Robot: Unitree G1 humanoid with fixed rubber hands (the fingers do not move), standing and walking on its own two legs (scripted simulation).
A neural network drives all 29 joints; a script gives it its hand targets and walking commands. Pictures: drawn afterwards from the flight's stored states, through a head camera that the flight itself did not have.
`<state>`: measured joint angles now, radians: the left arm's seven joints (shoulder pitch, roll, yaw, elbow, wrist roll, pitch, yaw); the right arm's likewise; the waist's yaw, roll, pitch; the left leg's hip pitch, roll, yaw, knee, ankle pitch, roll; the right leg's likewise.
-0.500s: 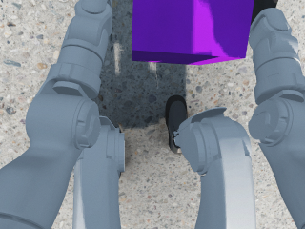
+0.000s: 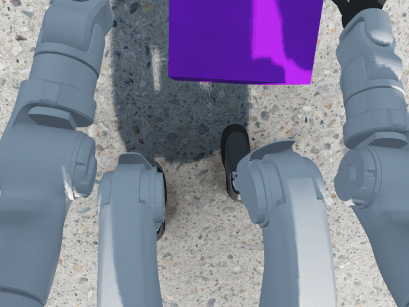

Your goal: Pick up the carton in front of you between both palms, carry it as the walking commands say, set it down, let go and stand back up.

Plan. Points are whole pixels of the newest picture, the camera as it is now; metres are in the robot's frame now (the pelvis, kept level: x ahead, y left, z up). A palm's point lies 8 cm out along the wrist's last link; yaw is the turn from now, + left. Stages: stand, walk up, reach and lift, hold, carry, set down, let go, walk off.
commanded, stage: set down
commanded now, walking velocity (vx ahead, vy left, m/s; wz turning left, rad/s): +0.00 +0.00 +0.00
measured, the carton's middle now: (230, 25) +0.51 -0.11 -0.27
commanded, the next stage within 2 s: let go in 0.86 s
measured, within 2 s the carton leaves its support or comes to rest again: neither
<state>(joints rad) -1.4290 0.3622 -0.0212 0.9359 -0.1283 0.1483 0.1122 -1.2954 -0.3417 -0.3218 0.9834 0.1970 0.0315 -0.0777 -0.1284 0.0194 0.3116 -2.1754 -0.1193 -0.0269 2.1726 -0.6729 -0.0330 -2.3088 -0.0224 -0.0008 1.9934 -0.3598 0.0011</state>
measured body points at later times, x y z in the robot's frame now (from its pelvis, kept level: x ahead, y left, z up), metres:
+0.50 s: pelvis +0.02 +0.00 +0.12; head +0.35 -0.03 +0.43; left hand +0.60 +0.09 +0.00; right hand +0.50 -0.29 +0.00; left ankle +0.08 +0.11 -0.36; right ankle +0.17 -0.12 -0.36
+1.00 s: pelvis +0.05 -0.01 +0.25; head +0.34 -0.04 +0.60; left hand +0.58 +0.11 +0.15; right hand +0.49 -0.29 +0.14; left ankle +0.08 +0.11 -0.36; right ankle +0.17 -0.12 -0.36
